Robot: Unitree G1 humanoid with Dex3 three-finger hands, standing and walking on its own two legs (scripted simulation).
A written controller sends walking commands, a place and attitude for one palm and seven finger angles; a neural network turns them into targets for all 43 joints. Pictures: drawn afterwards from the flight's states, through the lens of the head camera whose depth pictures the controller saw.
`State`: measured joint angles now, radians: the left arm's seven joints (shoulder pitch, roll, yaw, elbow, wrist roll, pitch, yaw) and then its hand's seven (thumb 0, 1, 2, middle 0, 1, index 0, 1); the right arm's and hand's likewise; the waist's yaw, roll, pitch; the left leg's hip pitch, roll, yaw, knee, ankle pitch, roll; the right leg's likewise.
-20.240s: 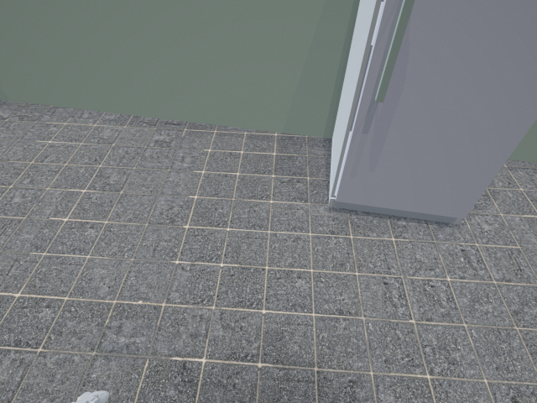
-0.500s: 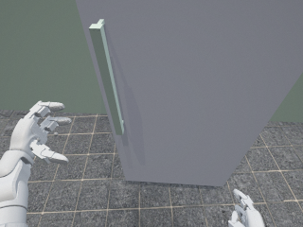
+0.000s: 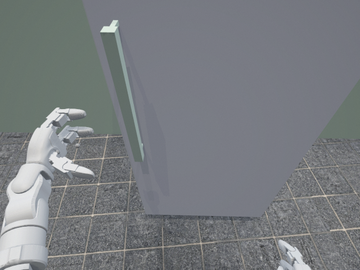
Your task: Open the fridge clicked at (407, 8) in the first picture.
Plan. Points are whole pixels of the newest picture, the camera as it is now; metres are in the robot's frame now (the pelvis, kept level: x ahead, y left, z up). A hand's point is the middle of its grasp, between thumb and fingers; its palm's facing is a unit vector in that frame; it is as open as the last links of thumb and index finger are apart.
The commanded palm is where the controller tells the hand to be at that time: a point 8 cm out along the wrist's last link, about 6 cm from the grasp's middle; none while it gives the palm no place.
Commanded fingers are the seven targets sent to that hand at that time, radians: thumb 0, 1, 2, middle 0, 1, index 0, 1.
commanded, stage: move the hooked fingers beside the handle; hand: left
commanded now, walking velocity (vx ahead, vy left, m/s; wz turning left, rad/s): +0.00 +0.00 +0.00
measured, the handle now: (129, 105) +0.47 +0.17 +0.11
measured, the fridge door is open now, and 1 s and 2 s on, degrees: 0 0 0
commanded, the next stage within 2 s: feel for the door with the fingertips in 1.64 s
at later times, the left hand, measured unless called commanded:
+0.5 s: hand (95, 127) +0.39 +0.23 +0.11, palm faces +0.06 -1.00 -0.01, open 14.0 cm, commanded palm +0.37 +0.28 +0.11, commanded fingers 0.00 -0.50 0.30 -0.30 -1.20 -0.30 -1.20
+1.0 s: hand (102, 117) +0.43 +0.23 +0.11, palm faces +0.05 -1.00 +0.02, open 13.9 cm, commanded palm +0.40 +0.27 +0.11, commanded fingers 0.00 -0.50 0.30 -0.30 -1.20 -0.30 -1.20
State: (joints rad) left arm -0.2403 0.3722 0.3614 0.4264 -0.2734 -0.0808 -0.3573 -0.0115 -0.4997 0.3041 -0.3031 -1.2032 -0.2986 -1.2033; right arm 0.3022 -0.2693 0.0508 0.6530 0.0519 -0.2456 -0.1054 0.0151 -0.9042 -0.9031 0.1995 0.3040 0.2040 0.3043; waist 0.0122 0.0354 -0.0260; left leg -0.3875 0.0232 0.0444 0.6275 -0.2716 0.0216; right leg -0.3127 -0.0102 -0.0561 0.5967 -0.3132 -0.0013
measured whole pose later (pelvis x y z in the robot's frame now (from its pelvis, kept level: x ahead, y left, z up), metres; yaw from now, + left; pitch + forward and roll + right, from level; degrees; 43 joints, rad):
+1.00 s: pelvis +0.01 -0.01 -0.01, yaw -1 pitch +8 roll -1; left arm -0.59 0.45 0.41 0.87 -0.20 -0.21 -0.33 -0.01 -0.50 0.30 -0.31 -1.21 -0.30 -1.21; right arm 0.37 -0.28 0.03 0.65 0.04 -0.10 -0.06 0.01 -0.91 -0.90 0.20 0.30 0.20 0.30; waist -0.06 0.02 -0.07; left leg -0.54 0.05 0.05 0.72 -0.31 0.01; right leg -0.47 0.01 -0.04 0.68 -0.35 -0.01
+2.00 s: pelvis +0.00 -0.01 -0.01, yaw -1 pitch +6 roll -1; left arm -0.54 0.34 0.29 0.74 -0.21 -0.20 -0.24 -0.01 -0.50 0.30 -0.30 -1.20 -0.30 -1.20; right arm 0.33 -0.27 0.03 0.65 0.04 -0.10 -0.05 0.01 -0.91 -0.90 0.20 0.30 0.20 0.30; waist -0.03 0.03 -0.07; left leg -0.52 0.04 0.04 0.71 -0.30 0.01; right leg -0.45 0.01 -0.05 0.68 -0.34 -0.01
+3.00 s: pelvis -0.01 +0.00 -0.01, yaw +0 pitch +8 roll -2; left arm -0.71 0.37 0.29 0.97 -0.18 -0.26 -0.21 -0.01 -0.50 0.30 -0.36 -1.24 -0.35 -1.24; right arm 0.36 -0.26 0.04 0.69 0.03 -0.10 -0.05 0.01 -0.91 -0.90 0.20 0.30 0.20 0.30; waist -0.05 0.03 -0.07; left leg -0.58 0.04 0.03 0.74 -0.30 0.02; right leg -0.51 0.00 -0.06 0.71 -0.34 -0.01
